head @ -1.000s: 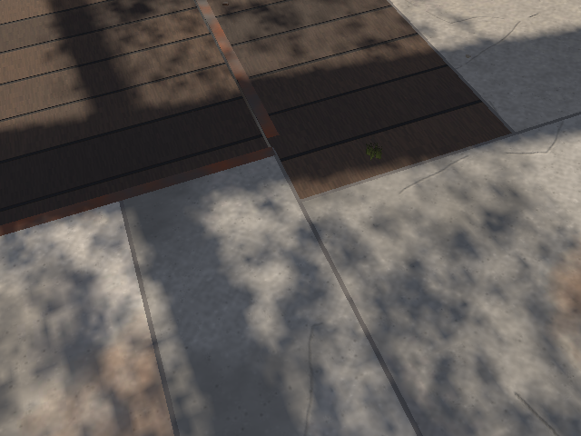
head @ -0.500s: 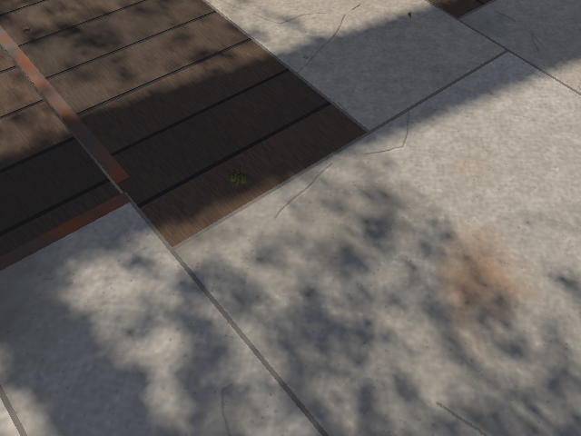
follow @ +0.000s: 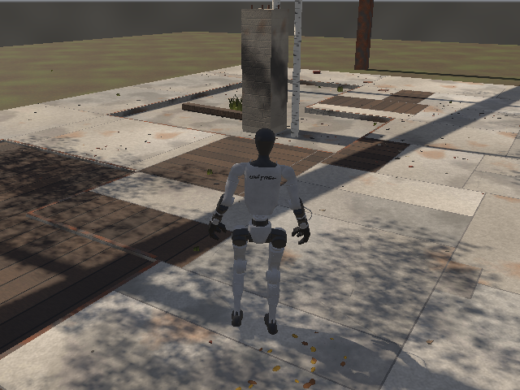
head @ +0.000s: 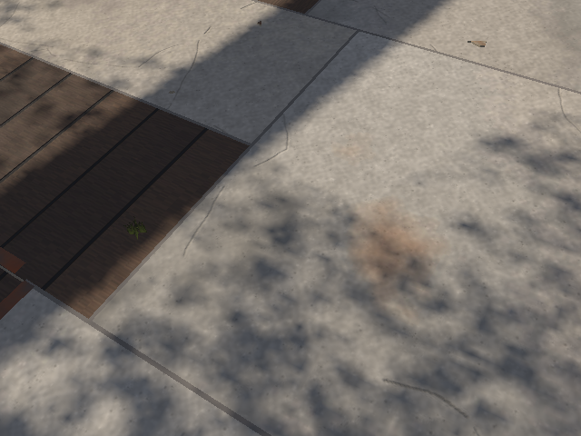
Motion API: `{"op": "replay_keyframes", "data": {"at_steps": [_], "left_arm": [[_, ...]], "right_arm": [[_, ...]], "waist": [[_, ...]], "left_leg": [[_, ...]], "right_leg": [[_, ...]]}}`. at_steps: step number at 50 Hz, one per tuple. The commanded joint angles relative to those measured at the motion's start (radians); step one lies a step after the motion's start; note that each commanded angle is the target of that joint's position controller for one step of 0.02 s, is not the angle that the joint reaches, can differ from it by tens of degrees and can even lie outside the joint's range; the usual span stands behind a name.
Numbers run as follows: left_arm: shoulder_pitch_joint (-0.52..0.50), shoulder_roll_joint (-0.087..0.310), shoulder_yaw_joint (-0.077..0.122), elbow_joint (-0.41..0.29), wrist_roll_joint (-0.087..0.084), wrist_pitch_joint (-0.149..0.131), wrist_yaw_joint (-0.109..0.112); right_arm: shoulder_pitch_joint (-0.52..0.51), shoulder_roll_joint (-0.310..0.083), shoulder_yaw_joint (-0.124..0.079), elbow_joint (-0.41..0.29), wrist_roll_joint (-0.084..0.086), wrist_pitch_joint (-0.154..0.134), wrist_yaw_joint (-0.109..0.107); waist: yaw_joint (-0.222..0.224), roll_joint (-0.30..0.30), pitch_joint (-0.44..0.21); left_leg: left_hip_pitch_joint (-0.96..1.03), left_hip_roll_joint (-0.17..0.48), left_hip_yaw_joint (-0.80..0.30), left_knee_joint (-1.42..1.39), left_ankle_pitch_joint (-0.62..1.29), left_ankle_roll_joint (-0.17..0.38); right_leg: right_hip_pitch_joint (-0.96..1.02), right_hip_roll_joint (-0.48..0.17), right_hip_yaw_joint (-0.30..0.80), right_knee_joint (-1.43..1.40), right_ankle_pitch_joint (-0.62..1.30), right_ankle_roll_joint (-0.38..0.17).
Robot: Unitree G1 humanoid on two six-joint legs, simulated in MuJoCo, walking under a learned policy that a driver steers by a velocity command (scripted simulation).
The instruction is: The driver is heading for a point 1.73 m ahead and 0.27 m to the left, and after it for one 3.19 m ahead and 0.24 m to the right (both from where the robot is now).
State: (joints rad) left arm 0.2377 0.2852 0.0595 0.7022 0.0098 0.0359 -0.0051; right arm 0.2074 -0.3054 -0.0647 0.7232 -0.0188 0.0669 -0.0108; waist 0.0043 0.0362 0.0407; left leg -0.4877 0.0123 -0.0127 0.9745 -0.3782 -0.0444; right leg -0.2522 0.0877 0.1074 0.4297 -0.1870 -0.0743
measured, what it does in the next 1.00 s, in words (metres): steps on the spot: left foot, then right foot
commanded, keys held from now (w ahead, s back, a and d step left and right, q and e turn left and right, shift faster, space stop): e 0.02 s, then no key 0.98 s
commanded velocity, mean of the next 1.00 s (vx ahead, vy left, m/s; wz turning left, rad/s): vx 0.00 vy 0.00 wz -0.15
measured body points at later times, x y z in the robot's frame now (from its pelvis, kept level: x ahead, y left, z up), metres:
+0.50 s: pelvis -0.01 +0.03 +0.00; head +0.01 +0.04 +0.44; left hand +0.12 +0.28 -0.14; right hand +0.08 -0.24 -0.11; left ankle +0.00 +0.12 -0.74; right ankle -0.05 -0.09 -0.74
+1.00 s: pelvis -0.03 +0.01 +0.00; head -0.02 +0.01 +0.45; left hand +0.05 +0.26 -0.15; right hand -0.02 -0.25 -0.14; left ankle +0.00 +0.13 -0.74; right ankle -0.05 -0.09 -0.74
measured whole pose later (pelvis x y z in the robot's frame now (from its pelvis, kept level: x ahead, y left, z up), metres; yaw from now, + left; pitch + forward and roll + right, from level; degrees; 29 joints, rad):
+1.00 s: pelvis -0.03 +0.01 +0.00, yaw -6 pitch -2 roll +0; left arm 0.21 0.23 0.00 1.05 0.01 0.00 0.03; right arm 0.25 -0.24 -0.01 1.00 -0.01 0.01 -0.02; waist -0.02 0.01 0.04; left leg -0.17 -0.01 0.00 0.38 -0.18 0.01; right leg -0.11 0.06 0.06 0.37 -0.23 -0.03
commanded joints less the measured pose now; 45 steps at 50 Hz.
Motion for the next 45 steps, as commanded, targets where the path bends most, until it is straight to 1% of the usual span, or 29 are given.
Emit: {"op": "replay_keyframes", "data": {"at_steps": [1,4,7,8,9,10,11,12,13,14,15,16,17,18,20,22,23,24,25,26,27,28,29,30,31,32,36,39,45], "left_arm": [[0.051,0.164,0.047,-0.049,0.005,-0.008,0.004],[0.035,0.163,0.046,-0.050,0.012,-0.007,0.001],[0.004,0.157,0.041,-0.045,0.016,-0.003,-0.002],[-0.011,0.155,0.040,-0.043,0.013,-0.001,-0.001],[-0.033,0.149,0.036,-0.041,0.005,0.002,0.001],[-0.044,0.131,0.029,-0.041,-0.004,0.001,0.006],[-0.018,0.076,0.013,-0.045,-0.005,-0.004,0.009],[0.022,0.055,0.008,-0.051,-0.007,-0.007,0.012],[-0.006,0.121,0.025,-0.037,0.017,0.000,0.013],[-0.004,0.129,0.032,-0.024,0.012,0.003,0.008],[0.006,0.116,0.030,-0.005,0.007,0.005,0.003],[0.016,0.105,0.028,0.007,0.006,0.007,-0.003],[0.026,0.093,0.023,0.017,0.007,0.008,-0.007],[0.024,0.078,0.015,0.027,0.006,0.009,-0.009],[-0.010,0.050,-0.001,0.030,0.002,0.011,-0.006],[-0.027,0.044,-0.010,0.040,-0.006,0.014,0.002],[-0.012,0.042,-0.012,0.053,-0.009,0.012,0.006],[0.007,0.039,-0.017,0.068,-0.007,0.007,0.011],[0.001,0.059,-0.016,0.074,0.003,-0.001,0.016],[0.000,0.100,-0.013,0.073,0.017,-0.013,0.022],[-0.053,0.134,-0.006,0.088,0.009,-0.017,0.024],[-0.075,0.077,-0.020,0.090,0.002,-0.023,0.020],[-0.072,0.065,-0.025,0.097,0.003,-0.028,0.019],[-0.061,0.072,-0.026,0.114,0.006,-0.029,0.024],[-0.045,0.076,-0.028,0.133,0.005,-0.032,0.030],[-0.034,0.080,-0.027,0.151,0.002,-0.034,0.033],[-0.034,0.072,-0.033,0.194,0.001,-0.036,0.035],[-0.033,0.073,-0.035,0.230,0.001,-0.037,0.037],[-0.027,0.066,-0.040,0.295,-0.001,-0.041,0.039]], "right_arm": [[-0.051,-0.066,-0.011,-0.091,0.002,-0.013,-0.006],[-0.036,-0.059,-0.004,-0.091,0.010,-0.018,-0.010],[-0.008,-0.056,0.001,-0.091,0.020,-0.023,-0.014],[0.012,-0.051,0.004,-0.086,0.021,-0.025,-0.016],[0.046,-0.038,0.008,-0.076,0.018,-0.030,-0.019],[0.072,-0.035,0.010,-0.067,0.009,-0.039,-0.024],[0.057,-0.086,0.007,-0.080,-0.010,-0.049,-0.031],[-0.016,-0.176,-0.006,-0.111,-0.010,-0.052,-0.025],[0.005,-0.157,-0.008,-0.094,-0.008,-0.054,-0.018],[-0.023,-0.102,0.010,-0.092,-0.001,-0.059,-0.011],[-0.065,-0.073,0.018,-0.091,0.002,-0.061,-0.010],[-0.084,-0.068,0.021,-0.091,0.000,-0.063,-0.013],[-0.082,-0.066,0.022,-0.084,0.002,-0.065,-0.016],[-0.064,-0.067,0.022,-0.075,0.002,-0.065,-0.016],[-0.024,-0.069,0.020,-0.053,0.004,-0.063,-0.011],[0.009,-0.084,0.014,-0.030,0.002,-0.057,-0.006],[0.009,-0.089,0.012,-0.022,0.004,-0.053,-0.004],[0.004,-0.091,0.010,-0.014,0.008,-0.050,-0.003],[0.017,-0.082,0.012,-0.008,0.007,-0.054,-0.003],[0.024,-0.064,0.016,-0.017,0.007,-0.061,0.001],[0.040,-0.032,0.024,-0.019,0.017,-0.064,0.006],[0.016,-0.038,0.027,0.005,0.008,-0.061,0.003],[-0.007,-0.057,0.021,0.015,0.006,-0.059,0.001],[-0.011,-0.058,0.020,0.024,0.006,-0.058,0.002],[-0.009,-0.061,0.018,0.033,0.005,-0.058,0.003],[0.000,-0.057,0.019,0.042,0.005,-0.059,0.003],[0.013,-0.046,0.025,0.097,0.007,-0.061,0.000],[0.020,-0.043,0.027,0.136,0.007,-0.060,-0.001],[0.037,-0.037,0.032,0.209,0.007,-0.062,-0.005]], "waist": [[0.035,-0.159,-0.083],[0.032,-0.159,-0.099],[0.018,-0.168,-0.106],[0.004,-0.165,-0.106],[-0.022,-0.152,-0.104],[-0.040,-0.125,-0.102],[-0.017,0.013,-0.102],[0.021,0.175,-0.067],[-0.013,0.161,-0.057],[0.009,0.102,-0.030],[0.028,0.083,-0.008],[0.035,0.109,-0.015],[0.034,0.126,-0.023],[0.022,0.118,-0.034],[-0.005,0.117,-0.054],[-0.026,0.139,-0.067],[-0.015,0.138,-0.070],[0.003,0.121,-0.071],[-0.001,0.096,-0.079],[-0.016,0.030,-0.109],[-0.068,-0.122,-0.073],[-0.042,-0.108,-0.070],[-0.024,-0.083,-0.034],[-0.020,-0.087,-0.029],[-0.018,-0.098,-0.017],[-0.020,-0.105,-0.021],[-0.019,-0.066,-0.011],[-0.019,-0.052,0.004],[-0.020,-0.036,0.004]], "left_leg": [[-0.102,-0.004,-0.024,-0.074,-0.034,0.005],[0.005,-0.020,-0.012,-0.160,-0.050,0.024],[0.137,-0.041,0.004,-0.272,-0.054,0.047],[0.190,-0.047,0.010,-0.345,-0.026,0.055],[0.266,-0.050,0.019,-0.469,0.051,0.064],[0.365,-0.025,-0.003,-0.610,0.155,0.076],[0.419,0.140,-0.173,-0.715,0.121,0.105],[0.391,0.331,-0.402,-0.762,0.272,0.192],[0.270,0.374,-0.414,-0.742,0.320,0.286],[0.239,0.322,-0.356,-0.744,0.318,0.290],[0.222,0.260,-0.276,-0.734,0.315,0.261],[0.246,0.214,-0.219,-0.719,0.355,0.234],[0.285,0.189,-0.183,-0.696,0.428,0.226],[0.319,0.174,-0.159,-0.675,0.483,0.223],[0.374,0.171,-0.148,-0.636,0.538,0.226],[0.405,0.171,-0.163,-0.606,0.573,0.230],[0.402,0.164,-0.162,-0.587,0.583,0.218],[0.374,0.154,-0.154,-0.568,0.585,0.192],[0.326,0.151,-0.163,-0.565,0.550,0.156],[0.272,0.133,-0.148,-0.550,0.464,0.121],[0.284,0.051,-0.075,-0.596,0.286,0.096],[0.349,0.040,-0.061,-0.614,0.217,0.082],[0.341,0.043,-0.066,-0.607,0.222,0.083],[0.348,0.051,-0.070,-0.606,0.251,0.086],[0.345,0.056,-0.073,-0.601,0.277,0.089],[0.344,0.060,-0.075,-0.606,0.287,0.089],[0.333,0.059,-0.075,-0.626,0.263,0.081],[0.331,0.060,-0.077,-0.638,0.247,0.076],[0.336,0.066,-0.081,-0.647,0.242,0.074]], "right_leg": [[0.196,-0.266,0.305,-0.080,0.289,-0.183],[0.149,-0.257,0.310,-0.058,0.334,-0.173],[0.088,-0.240,0.325,-0.038,0.379,-0.145],[0.069,-0.230,0.331,-0.028,0.374,-0.128],[0.038,-0.208,0.327,-0.009,0.335,-0.101],[-0.024,-0.176,0.321,0.012,0.220,-0.055],[-0.098,-0.104,0.250,0.108,0.019,0.004],[-0.203,0.073,0.077,0.209,-0.250,0.043],[-0.132,0.036,0.045,0.371,-0.368,0.056],[-0.114,0.025,0.059,0.438,-0.331,0.061],[-0.101,0.017,0.055,0.468,-0.279,0.071],[-0.100,0.017,0.043,0.476,-0.247,0.080],[-0.104,0.013,0.030,0.450,-0.244,0.090],[-0.097,0.010,0.009,0.407,-0.251,0.100],[-0.064,-0.016,-0.037,0.277,-0.260,0.106],[-0.018,-0.022,-0.073,0.143,-0.239,0.098],[0.026,-0.021,-0.088,0.044,-0.171,0.089],[0.098,-0.029,-0.089,-0.088,-0.037,0.078],[0.175,-0.064,-0.031,-0.141,0.059,0.065],[0.247,-0.151,0.063,-0.125,0.145,0.048],[0.154,-0.190,0.103,-0.074,0.210,0.012],[0.101,-0.193,0.102,-0.079,0.137,0.005],[0.077,-0.170,0.086,-0.090,0.089,0.016],[0.075,-0.159,0.079,-0.096,0.076,0.021],[0.071,-0.153,0.075,-0.101,0.082,0.024],[0.081,-0.152,0.073,-0.102,0.090,0.025],[0.087,-0.155,0.074,-0.114,0.066,0.019],[0.077,-0.155,0.075,-0.128,0.039,0.015],[0.076,-0.153,0.071,-0.142,0.030,0.011]]}}
Keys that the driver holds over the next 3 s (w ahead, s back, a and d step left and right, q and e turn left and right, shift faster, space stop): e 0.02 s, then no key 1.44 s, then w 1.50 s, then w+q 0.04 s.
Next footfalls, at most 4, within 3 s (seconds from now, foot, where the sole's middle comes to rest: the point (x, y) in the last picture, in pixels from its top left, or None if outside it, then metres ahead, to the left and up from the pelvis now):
0.22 left None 0.04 0.12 -0.78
0.52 right None -0.01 -0.09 -0.78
2.18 right None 0.41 -0.06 -0.78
2.74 left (298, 327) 0.74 0.07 -0.78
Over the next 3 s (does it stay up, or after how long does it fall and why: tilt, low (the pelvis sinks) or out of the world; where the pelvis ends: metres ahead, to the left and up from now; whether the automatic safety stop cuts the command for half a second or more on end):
stays up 0.71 0.01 0.00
